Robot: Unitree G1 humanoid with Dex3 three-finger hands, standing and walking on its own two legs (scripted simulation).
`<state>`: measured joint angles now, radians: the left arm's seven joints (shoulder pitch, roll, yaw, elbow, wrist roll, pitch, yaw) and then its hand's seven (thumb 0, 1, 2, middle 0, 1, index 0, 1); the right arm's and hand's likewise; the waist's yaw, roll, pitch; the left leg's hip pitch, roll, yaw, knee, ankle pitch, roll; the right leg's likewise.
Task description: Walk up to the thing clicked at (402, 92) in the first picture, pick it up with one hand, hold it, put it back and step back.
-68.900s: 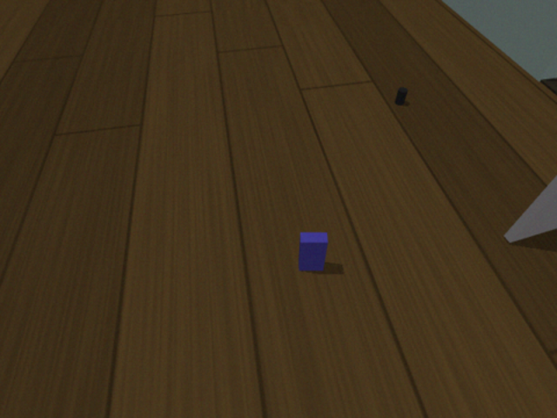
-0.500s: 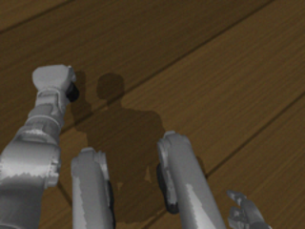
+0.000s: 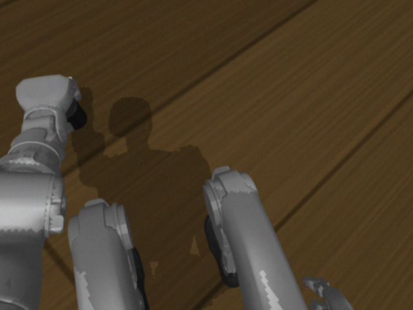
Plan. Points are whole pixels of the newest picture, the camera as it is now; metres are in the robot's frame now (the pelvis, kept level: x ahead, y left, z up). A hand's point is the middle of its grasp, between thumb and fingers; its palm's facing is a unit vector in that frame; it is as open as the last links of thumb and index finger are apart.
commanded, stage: crouch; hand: left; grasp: from above
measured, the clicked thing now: (68, 112) +0.53 +0.18 -0.19
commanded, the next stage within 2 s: lower in 0.16 s
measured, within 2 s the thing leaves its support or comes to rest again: rests again in 1.38 s
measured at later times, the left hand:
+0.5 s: hand (66, 119) +0.51 +0.18 -0.19, palm faces -0.47 -0.03 -0.88, open 8.1 cm
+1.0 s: hand (75, 123) +0.52 +0.18 -0.24, palm faces -0.47 -0.03 -0.88, open 8.1 cm
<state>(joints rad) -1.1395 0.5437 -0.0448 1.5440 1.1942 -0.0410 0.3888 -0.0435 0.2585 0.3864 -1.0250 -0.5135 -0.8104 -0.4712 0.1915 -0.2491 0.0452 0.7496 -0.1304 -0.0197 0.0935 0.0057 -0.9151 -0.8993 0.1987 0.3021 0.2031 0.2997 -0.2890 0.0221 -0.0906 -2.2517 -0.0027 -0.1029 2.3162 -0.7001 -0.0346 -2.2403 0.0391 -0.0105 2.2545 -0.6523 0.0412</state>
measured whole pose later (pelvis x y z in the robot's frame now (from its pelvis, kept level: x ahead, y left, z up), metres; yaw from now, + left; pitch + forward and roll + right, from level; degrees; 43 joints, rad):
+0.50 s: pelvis +0.00 +0.00 -0.02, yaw -1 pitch +35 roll -6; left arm -1.19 0.60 -0.04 1.63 1.21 -0.05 0.40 -0.04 0.25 0.41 -1.03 -0.52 -0.81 -0.47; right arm 0.19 -0.27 0.10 0.73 -0.15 -0.05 0.12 0.00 -0.91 -0.90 0.20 0.30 0.20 0.30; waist -0.33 0.00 -0.04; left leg -2.31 -0.01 -0.13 2.40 -0.71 -0.04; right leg -2.29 0.04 -0.03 2.32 -0.65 0.05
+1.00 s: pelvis +0.01 +0.00 -0.04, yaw -3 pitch +34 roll -8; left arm -1.20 0.66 0.00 1.69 1.23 -0.06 0.49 -0.04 0.26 0.40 -1.01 -0.53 -0.80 -0.48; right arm 0.18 -0.28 0.16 0.72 -0.20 -0.09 0.18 0.00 -0.90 -0.89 0.20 0.30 0.20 0.30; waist -0.37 -0.02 0.03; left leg -2.35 -0.01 -0.16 2.48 -0.73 -0.04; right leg -2.32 0.05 -0.06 2.37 -0.66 0.06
